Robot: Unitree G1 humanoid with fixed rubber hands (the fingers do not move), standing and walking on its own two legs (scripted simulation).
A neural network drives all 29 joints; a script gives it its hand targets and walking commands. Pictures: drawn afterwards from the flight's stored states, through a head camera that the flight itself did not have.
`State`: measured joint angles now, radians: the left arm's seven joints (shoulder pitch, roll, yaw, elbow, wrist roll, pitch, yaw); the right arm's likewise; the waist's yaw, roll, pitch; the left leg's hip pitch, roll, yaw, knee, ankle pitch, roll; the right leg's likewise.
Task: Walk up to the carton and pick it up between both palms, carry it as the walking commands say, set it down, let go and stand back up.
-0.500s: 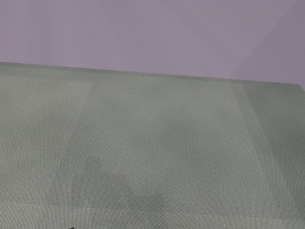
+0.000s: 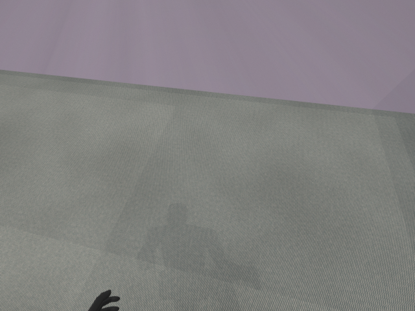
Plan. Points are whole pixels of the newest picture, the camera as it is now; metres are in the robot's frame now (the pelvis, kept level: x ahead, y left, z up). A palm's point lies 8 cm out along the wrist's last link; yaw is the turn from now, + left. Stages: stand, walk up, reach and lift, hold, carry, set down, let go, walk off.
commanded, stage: walk up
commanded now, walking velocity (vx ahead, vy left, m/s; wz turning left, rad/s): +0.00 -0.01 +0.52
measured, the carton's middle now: out of the picture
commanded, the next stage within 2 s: none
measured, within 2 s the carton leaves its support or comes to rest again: neither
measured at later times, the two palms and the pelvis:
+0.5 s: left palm out of the picture -0.05 +0.29 -0.13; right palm (305, 269) +0.24 -0.18 -0.08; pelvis +0.00 +0.02 +0.00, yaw +19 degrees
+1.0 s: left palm out of the picture -0.01 +0.25 -0.08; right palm (314, 270) +0.24 -0.21 -0.12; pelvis +0.03 -0.03 +0.00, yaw +33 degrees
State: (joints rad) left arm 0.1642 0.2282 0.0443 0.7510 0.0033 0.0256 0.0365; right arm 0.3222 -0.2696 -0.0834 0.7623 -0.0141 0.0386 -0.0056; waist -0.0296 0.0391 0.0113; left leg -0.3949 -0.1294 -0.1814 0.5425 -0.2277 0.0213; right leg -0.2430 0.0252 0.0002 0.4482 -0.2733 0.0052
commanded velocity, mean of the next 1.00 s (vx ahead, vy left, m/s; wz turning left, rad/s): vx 0.00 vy -0.01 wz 0.51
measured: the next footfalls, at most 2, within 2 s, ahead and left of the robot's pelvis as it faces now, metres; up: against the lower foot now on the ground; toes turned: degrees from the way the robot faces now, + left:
left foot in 0.40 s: +0.03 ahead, +0.13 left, +0.00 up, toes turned +18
right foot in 0.86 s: +0.12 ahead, -0.09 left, +0.00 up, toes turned +26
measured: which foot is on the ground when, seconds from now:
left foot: up 0.00-0.38, down 0.40-0.86, up 0.88-1.00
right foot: down 0.00-0.42, up 0.44-0.84, down 0.86-1.00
